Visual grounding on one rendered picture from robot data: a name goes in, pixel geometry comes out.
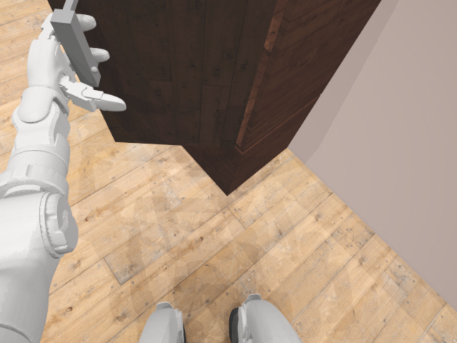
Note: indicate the cupboard door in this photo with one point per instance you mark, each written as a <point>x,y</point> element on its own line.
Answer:
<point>184,68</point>

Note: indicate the handle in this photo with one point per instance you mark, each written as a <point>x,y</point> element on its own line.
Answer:
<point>70,34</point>

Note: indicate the robot left hand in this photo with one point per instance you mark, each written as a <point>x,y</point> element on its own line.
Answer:
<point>47,66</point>

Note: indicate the left robot shin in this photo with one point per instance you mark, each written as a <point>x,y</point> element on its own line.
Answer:
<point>163,305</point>

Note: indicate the right robot thigh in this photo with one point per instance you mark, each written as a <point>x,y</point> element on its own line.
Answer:
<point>262,322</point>

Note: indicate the left robot upper arm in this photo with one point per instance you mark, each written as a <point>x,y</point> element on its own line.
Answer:
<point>36,230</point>

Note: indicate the robot left forearm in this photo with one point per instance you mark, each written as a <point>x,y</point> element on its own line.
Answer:
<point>39,161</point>

